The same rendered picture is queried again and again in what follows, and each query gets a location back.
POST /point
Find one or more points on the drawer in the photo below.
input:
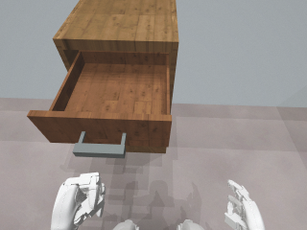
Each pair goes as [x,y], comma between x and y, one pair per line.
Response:
[108,93]

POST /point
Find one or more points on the robot left hand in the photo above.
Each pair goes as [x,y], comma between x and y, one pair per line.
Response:
[87,191]

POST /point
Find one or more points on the handle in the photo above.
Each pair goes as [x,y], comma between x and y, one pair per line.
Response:
[82,149]

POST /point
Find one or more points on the robot right hand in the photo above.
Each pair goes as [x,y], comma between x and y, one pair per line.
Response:
[247,216]

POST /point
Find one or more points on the cabinet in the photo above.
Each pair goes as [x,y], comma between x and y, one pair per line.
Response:
[122,26]

